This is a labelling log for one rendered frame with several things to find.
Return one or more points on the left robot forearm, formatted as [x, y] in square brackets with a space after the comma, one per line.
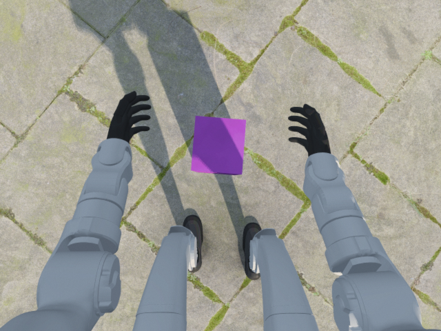
[95, 225]

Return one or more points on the right robot forearm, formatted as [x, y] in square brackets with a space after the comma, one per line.
[350, 246]

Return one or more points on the right robot upper arm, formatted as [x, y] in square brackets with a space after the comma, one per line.
[374, 301]

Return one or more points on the carton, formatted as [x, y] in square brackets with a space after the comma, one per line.
[218, 146]

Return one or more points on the robot right hand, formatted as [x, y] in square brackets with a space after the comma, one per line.
[316, 137]

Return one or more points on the left robot upper arm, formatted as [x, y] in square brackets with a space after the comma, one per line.
[77, 289]

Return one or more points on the robot left foot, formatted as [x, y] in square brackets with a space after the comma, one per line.
[193, 223]

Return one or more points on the robot left hand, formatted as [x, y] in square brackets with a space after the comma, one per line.
[122, 121]

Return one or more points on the robot right thigh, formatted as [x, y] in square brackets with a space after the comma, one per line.
[285, 304]

